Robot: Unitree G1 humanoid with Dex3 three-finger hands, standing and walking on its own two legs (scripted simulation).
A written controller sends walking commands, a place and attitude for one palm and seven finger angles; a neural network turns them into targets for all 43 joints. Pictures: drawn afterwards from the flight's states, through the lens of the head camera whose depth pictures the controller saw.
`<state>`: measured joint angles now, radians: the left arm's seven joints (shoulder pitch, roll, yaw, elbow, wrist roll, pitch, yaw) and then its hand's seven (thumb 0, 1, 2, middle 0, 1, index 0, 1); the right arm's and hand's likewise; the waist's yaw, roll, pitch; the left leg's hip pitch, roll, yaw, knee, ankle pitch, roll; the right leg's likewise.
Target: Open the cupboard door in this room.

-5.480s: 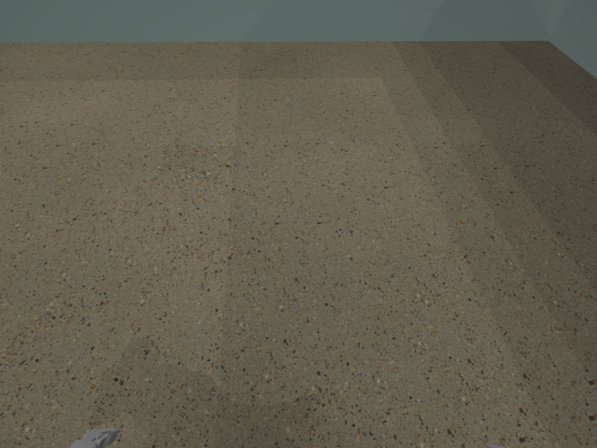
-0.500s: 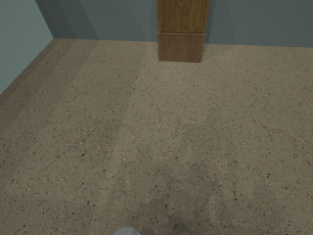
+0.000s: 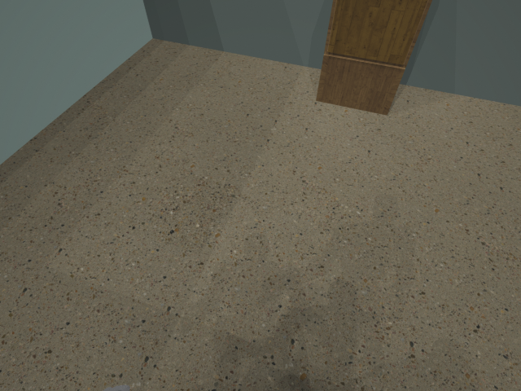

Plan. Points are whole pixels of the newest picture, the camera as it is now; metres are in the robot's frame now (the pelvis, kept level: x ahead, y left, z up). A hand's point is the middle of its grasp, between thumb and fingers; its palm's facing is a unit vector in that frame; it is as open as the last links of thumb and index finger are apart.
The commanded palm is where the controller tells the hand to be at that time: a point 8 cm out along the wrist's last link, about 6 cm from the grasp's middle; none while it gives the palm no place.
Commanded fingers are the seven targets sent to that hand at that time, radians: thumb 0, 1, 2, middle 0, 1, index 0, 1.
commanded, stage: turn or walk to find it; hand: left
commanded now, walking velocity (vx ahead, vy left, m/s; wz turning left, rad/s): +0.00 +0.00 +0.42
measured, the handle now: out of the picture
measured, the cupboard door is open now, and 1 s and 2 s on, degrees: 0 0 0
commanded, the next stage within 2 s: none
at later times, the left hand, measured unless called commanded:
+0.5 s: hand out of the picture -0.04 +0.19 -0.17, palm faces +0.27 -0.93 -0.25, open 7.4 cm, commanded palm none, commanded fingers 0.00 0.90 0.90 -0.20 -0.30 -0.20 -0.30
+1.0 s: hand out of the picture -0.06 +0.17 -0.15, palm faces +0.45 -0.85 -0.28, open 7.4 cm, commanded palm none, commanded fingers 0.00 0.90 0.90 -0.20 -0.30 -0.20 -0.30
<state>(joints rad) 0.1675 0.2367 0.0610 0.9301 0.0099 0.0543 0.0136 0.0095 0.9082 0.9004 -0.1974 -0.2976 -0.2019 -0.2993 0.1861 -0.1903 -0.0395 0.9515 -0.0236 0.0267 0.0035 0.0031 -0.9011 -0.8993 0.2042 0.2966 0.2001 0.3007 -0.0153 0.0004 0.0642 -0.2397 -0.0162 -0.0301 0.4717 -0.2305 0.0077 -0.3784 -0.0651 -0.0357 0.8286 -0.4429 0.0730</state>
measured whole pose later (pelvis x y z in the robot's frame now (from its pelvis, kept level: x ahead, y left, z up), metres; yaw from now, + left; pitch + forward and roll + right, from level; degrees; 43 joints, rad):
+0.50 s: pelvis -0.03 -0.02 +0.00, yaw +14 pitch -1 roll +1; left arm 0.25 0.21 0.05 0.96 0.03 0.02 0.02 0.01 0.90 0.90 -0.20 -0.30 -0.21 -0.30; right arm 0.19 -0.24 -0.06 0.99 -0.01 0.06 0.02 0.01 -0.91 -0.90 0.20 0.30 0.19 0.30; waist 0.01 -0.02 0.08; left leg -0.28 0.04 0.06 0.68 -0.39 -0.05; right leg -0.25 -0.14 -0.24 0.57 -0.29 -0.01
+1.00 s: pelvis -0.05 -0.04 +0.00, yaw +26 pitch -2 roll +1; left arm 0.20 0.17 0.03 0.91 0.02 0.01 0.02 0.01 0.91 0.90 -0.20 -0.30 -0.21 -0.30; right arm 0.19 -0.24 -0.08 0.96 -0.02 0.07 0.02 0.01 -0.90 -0.90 0.20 0.30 0.20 0.30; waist -0.01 0.05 0.06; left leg -0.45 -0.03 -0.05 0.99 -0.43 -0.02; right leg -0.25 -0.07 -0.11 0.57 -0.29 -0.02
